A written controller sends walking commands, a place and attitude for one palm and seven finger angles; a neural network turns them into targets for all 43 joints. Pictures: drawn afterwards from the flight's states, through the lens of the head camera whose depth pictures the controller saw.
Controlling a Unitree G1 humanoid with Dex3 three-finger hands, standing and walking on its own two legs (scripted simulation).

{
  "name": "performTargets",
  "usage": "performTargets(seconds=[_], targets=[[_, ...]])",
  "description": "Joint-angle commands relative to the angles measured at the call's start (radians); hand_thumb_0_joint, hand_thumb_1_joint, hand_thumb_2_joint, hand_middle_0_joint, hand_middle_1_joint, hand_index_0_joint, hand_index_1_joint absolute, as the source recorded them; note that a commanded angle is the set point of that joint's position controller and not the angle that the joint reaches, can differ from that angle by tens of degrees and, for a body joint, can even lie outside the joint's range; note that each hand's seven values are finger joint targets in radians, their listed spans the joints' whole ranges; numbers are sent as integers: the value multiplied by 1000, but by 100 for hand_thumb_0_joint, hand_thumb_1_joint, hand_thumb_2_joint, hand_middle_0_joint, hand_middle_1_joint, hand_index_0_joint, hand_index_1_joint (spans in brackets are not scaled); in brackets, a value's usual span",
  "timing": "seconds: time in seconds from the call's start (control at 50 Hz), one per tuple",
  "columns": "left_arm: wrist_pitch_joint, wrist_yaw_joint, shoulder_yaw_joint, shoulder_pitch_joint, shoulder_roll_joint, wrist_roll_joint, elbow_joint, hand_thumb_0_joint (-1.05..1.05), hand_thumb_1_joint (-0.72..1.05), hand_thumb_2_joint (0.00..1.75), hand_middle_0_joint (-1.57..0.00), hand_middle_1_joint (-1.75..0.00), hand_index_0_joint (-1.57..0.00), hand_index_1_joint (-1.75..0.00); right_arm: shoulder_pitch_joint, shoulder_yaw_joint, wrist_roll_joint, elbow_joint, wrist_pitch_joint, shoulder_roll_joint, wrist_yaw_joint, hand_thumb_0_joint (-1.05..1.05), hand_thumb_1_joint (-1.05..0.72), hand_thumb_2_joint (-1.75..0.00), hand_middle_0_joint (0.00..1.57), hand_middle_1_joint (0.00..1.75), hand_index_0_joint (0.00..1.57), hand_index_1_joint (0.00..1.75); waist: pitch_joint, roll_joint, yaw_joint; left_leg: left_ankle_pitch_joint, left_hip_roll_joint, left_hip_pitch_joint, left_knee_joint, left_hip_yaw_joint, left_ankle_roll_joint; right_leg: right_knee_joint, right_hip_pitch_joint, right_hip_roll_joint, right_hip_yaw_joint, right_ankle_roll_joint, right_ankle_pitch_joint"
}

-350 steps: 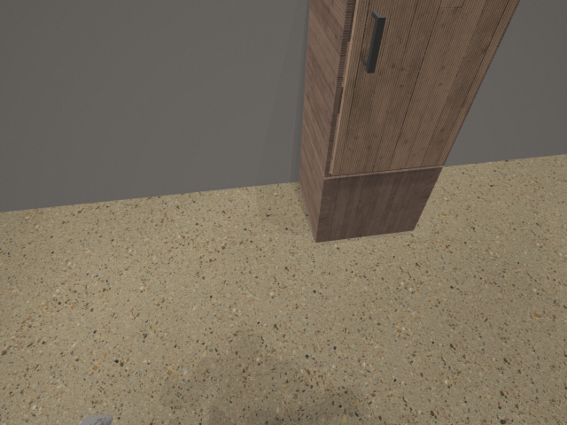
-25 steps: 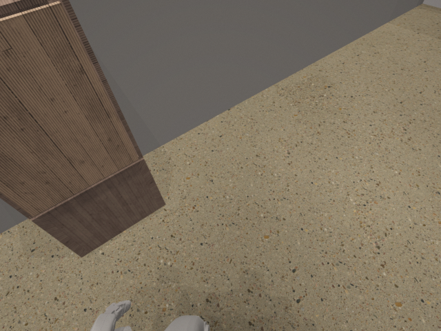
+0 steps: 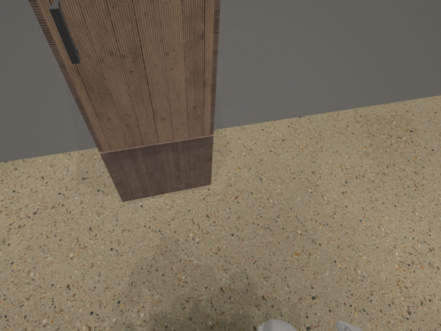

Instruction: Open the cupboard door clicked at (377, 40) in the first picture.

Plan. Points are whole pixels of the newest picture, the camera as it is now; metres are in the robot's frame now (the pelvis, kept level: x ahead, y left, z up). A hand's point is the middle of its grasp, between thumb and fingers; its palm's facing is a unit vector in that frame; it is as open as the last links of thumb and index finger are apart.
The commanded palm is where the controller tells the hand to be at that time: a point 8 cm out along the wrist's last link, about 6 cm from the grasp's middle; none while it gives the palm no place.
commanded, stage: turn to face it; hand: left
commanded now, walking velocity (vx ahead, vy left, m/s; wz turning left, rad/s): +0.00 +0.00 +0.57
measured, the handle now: (66, 32) +0.72 +0.45 +0.13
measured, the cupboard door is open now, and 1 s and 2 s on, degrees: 0 0 0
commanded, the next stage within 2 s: take the last steps up to it in 0.48 s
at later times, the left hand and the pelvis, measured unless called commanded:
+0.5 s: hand out of the picture +0.01 +0.16 -0.14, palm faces +0.26 -0.92 -0.28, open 7.4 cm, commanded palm none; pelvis -0.02 -0.05 +0.01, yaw +15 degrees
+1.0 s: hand out of the picture -0.07 +0.19 -0.16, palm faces +0.38 -0.91 -0.19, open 7.4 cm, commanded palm none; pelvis -0.01 +0.01 +0.01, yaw +20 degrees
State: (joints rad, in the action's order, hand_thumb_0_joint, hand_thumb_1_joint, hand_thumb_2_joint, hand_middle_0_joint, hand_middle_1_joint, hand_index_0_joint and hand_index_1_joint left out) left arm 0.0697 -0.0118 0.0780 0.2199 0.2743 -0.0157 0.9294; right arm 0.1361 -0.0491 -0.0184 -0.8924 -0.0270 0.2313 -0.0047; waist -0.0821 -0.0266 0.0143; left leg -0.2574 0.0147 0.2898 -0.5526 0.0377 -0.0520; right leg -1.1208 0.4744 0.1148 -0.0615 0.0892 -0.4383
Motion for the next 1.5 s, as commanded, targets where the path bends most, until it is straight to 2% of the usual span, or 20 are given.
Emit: performTargets(seconds=[0.0, 0.22, 0.24, 0.28, 0.38, 0.56, 0.64, 0.66, 0.68, 0.7, 0.74, 0.82, 1.06, 1.12, 1.14, 1.18, 1.2, 1.26, 1.32, 1.48], targets=[[-34, -1, 16, -27, 68, 0, -101, 0, 90, 90, -20, -30, -20, -30, 34, -52, -2, 61, 15, 199, 8, 0, -90, -90, 20, 30, 20, 30, 112, 149, -34, 276, -239, -114, 242, -286, -111, 75, 32, -2, 46, 10, 33], [-55, -17, 5, 30, 49, 11, -116, 0, 90, 90, -20, -30, -20, -30, 33, -68, -4, 64, -5, 181, 2, 0, -90, -90, 20, 30, 20, 30, 145, 186, -2, 287, -169, 6, 133, -396, -81, 580, -278, -95, 25, -24, 130], [-64, -21, 11, 71, 71, 8, -109, 0, 90, 90, -20, -30, -20, -30, 32, -65, 3, 68, -5, 154, 0, 0, -90, -90, 20, 30, 20, 30, 162, 118, 18, 199, -127, 87, 67, -370, -40, 730, -397, -57, 57, -35, 202], [-72, -28, 32, 60, 212, -13, -129, 0, 90, 90, -20, -30, -20, -30, 47, -55, 6, 105, -6, 74, -6, 0, -90, -90, 20, 30, 20, 30, 126, -247, 22, -302, 76, 324, -357, -112, 89, 890, -409, 379, 445, -213, 251], [-82, -26, 4, -76, 81, -5, -135, 0, 90, 90, -20, -30, -20, -30, 94, -60, -5, 16, -31, 84, -18, 0, -90, -90, 20, 30, 20, 30, 36, -120, -48, -113, -22, 271, -667, -95, 104, 821, -238, 192, 135, -193, 355], [-79, -22, 15, 114, 137, -18, -23, 0, 90, 90, -20, -30, -20, -30, -30, -23, 10, 4, -18, 43, -7, 0, -90, -90, 20, 30, 20, 30, 93, -186, 45, -229, -19, 133, -267, 2, 111, 744, -385, 217, 106, -236, 655], [-74, -15, 17, 73, 131, -8, 10, 0, 90, 90, -20, -30, -20, -30, 106, -8, 3, -43, 13, 41, -2, 0, -90, -90, 20, 30, 20, 30, 138, -164, -15, -50, -8, -144, 93, 60, 84, 700, -273, 176, 54, -156, 272], [-68, -9, 8, 68, 93, 1, 7, 0, 90, 90, -20, -30, -20, -30, 149, -17, 1, -59, 26, 85, 0, 0, -90, -90, 20, 30, 20, 30, 133, -30, -38, -41, -60, -274, 196, -7, 64, 609, -142, 125, 6, -111, 94], [-65, 3, -4, 69, 29, 3, -14, 0, 90, 90, -20, -30, -20, -30, 198, -38, -9, -65, 31, 177, 3, 0, -90, -90, 20, 30, 20, 30, 128, 250, -64, -151, -276, -371, 273, -296, -14, 392, 71, 7, -83, -55, -79], [-69, 7, -19, -1, -2, -5, -53, 0, 90, 90, -20, -30, -20, -30, 263, -45, -13, -71, 28, 230, 9, 0, -90, -90, 20, 30, 20, 30, 55, 327, -100, -198, -403, -318, 360, -465, -112, 227, 184, -44, -84, -47, -165], [-62, 10, -11, -73, 23, -14, -30, 0, 90, 90, -20, -30, -20, -30, 217, -27, -11, -85, 33, 160, 25, 0, -90, -90, 20, 30, 20, 30, -62, 288, -85, -349, -358, -146, 427, -445, -122, 59, 193, -10, 27, -66, -53], [-73, 32, -22, 48, -3, -14, 58, 0, 90, 90, -20, -30, -20, -30, 174, -5, 0, -89, 68, 96, 31, 0, -90, -90, 20, 30, 20, 30, -37, 159, -22, -96, -255, -159, 412, -240, -98, 47, 128, -3, 13, -50, 129], [-91, 37, -23, -108, -56, -6, 15, 0, 90, 90, -20, -30, -20, -30, 314, -20, -11, -187, 81, 80, 37, 0, -90, -90, 20, 30, 20, 30, -48, 147, -63, 154, -288, -210, 337, -185, -123, 440, 16, -24, -37, -50, 133], [-105, 36, -12, 11, -45, -6, 56, 0, 90, 90, -20, -30, -20, -30, 290, -16, -10, -199, 78, 73, 37, 0, -90, -90, 20, 30, 20, 30, -8, 114, 1, 173, -241, -121, 196, -133, -78, 598, -229, -74, -78, -74, 221], [-115, 32, -2, 119, -7, -9, 96, 0, 90, 90, -20, -30, -20, -30, 296, -13, -4, -203, 82, 57, 34, 0, -90, -90, 20, 30, 20, 30, 40, 48, 47, 196, -186, -44, 40, -81, -45, 654, -412, -61, -46, -94, 238], [-131, 8, 32, 362, 160, -6, 156, 0, 90, 90, -20, -30, -20, -30, 280, 2, 11, -141, 89, -13, 19, 0, -90, -90, 20, 30, 20, 30, 170, -272, 118, -327, -15, 320, -513, 43, 24, 862, -700, 358, 524, -259, 162], [-128, 4, 31, 320, 150, 5, 151, 0, 90, 90, -20, -30, -20, -30, 230, -10, 9, -138, 80, 23, 17, 0, -90, -90, 20, 30, 20, 30, 149, -199, 117, -301, -64, 332, -638, -52, 11, 933, -569, 357, 560, -286, -63], [-131, -5, -5, 123, 8, -2, 102, 0, 90, 90, -20, -30, -20, -30, 180, -17, -8, -141, 67, -15, 3, 0, -90, -90, 20, 30, 20, 30, -2, -33, 28, -64, -142, 334, -660, -53, 29, 967, -317, 248, 312, -237, -26], [-145, -9, -18, 114, -44, -9, 107, 0, 90, 90, -20, -30, -20, -30, 238, -15, -13, -161, 46, -54, -2, 0, -90, -90, 20, 30, 20, 30, 6, -63, -19, -11, -150, 263, -549, -10, 61, 958, -252, 184, 118, -218, 203], [-160, -4, -24, 193, -1, -9, 156, 0, 90, 90, -20, -30, -20, -30, 39, -6, -6, -83, 56, -50, -27, 0, -90, -90, 20, 30, 20, 30, -21, -81, 10, 65, -126, 264, -214, 54, 70, 923, -354, 162, 51, -237, 450]])
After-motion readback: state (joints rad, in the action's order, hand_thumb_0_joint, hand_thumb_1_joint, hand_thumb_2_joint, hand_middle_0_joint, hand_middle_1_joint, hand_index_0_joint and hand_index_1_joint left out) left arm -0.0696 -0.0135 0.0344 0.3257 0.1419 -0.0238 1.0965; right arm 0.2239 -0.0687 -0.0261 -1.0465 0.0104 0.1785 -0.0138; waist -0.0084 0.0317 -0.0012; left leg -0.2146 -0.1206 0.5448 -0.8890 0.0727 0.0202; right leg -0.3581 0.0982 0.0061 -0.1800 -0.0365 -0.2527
